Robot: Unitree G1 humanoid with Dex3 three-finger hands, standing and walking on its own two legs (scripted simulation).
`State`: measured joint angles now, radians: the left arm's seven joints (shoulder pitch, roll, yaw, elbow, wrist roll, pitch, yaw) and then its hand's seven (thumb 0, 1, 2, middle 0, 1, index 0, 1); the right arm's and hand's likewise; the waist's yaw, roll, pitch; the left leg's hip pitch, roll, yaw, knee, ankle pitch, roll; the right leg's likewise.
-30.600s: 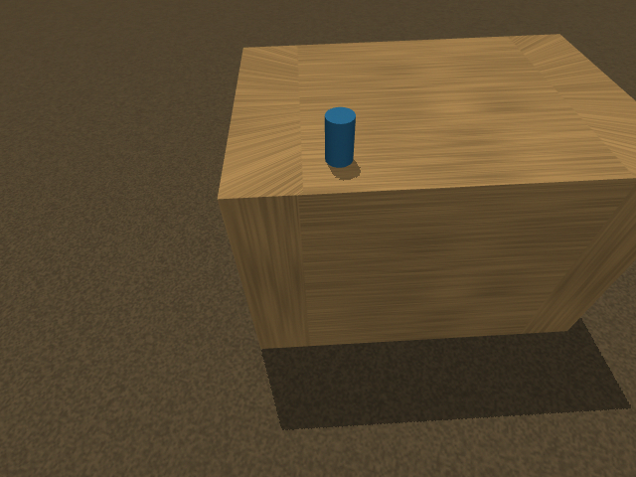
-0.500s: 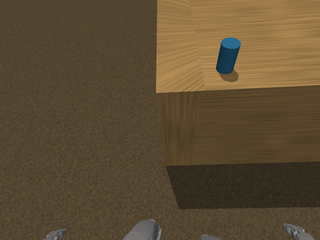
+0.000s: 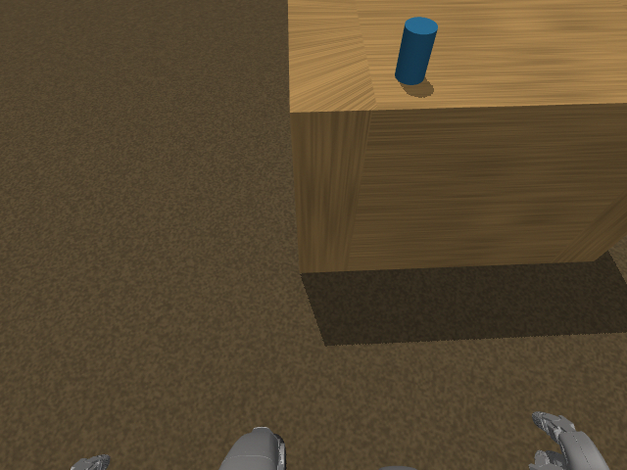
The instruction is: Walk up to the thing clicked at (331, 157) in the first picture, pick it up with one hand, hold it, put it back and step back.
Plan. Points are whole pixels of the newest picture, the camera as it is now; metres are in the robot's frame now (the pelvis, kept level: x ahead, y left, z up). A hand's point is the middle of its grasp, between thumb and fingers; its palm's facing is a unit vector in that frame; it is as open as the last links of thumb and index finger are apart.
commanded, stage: step back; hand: right
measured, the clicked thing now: (415, 52) +0.86 -0.17 +0.00
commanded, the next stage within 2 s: stand in 1.64 s
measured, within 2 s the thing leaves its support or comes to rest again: neither
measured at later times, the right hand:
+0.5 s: hand out of the picture -0.05 -0.26 -0.13, palm faces -0.15 +0.91 -0.40, open 7.4 cm
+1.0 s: hand out of the picture -0.18 -0.28 -0.15, palm faces -0.12 +0.92 -0.37, open 7.4 cm
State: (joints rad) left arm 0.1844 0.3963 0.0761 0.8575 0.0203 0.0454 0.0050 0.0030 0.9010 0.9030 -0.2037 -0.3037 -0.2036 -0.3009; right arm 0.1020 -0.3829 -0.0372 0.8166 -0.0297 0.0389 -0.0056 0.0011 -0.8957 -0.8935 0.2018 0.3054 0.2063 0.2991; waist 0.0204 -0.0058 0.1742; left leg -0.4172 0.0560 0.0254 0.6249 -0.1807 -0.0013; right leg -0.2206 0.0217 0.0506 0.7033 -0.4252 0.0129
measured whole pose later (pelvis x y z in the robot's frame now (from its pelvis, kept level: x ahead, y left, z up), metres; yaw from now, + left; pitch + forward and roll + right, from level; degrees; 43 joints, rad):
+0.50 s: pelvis -0.17 -0.01 +0.01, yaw +5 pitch -3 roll -1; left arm 0.11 0.41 0.07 0.83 0.01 0.07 0.03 0.00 0.90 0.90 -0.20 -0.30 -0.20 -0.30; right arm 0.15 -0.35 -0.02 0.88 -0.03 0.04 0.00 0.00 -0.90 -0.89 0.20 0.31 0.21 0.30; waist 0.01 -0.03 0.17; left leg -0.30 -0.01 -0.02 0.63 -0.28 0.03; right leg -0.49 0.08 0.11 1.17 -0.53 -0.01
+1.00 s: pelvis -0.25 -0.02 +0.01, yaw +4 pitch -3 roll +1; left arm 0.23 0.39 0.06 0.96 0.03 0.00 -0.01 0.00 0.90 0.90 -0.21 -0.30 -0.21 -0.30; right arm 0.23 -0.37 -0.05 1.00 -0.03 0.01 0.01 0.00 -0.90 -0.89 0.20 0.30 0.20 0.30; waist 0.04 -0.02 0.10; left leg -0.26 -0.04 -0.01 0.57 -0.26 0.01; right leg -0.20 -0.05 -0.01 0.65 -0.39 0.00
